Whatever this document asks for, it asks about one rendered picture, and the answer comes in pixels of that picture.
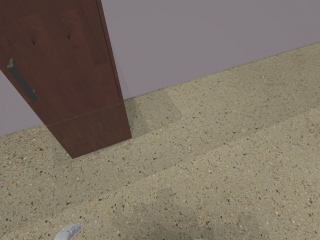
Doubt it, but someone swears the handle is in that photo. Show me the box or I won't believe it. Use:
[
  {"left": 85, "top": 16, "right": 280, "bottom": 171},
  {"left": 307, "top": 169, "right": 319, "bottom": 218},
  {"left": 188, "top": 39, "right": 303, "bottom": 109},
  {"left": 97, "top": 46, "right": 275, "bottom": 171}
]
[{"left": 7, "top": 58, "right": 38, "bottom": 102}]

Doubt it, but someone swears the left robot hand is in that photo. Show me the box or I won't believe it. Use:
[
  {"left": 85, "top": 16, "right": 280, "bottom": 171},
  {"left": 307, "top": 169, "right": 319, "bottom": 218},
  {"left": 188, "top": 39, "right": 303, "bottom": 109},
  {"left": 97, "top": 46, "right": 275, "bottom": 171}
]
[{"left": 53, "top": 223, "right": 81, "bottom": 240}]

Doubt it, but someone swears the cupboard door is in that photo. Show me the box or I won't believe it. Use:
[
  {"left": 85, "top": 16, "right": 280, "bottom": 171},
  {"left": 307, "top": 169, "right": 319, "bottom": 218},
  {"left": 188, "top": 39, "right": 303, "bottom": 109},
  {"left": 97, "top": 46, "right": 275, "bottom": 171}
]
[{"left": 0, "top": 0, "right": 121, "bottom": 124}]

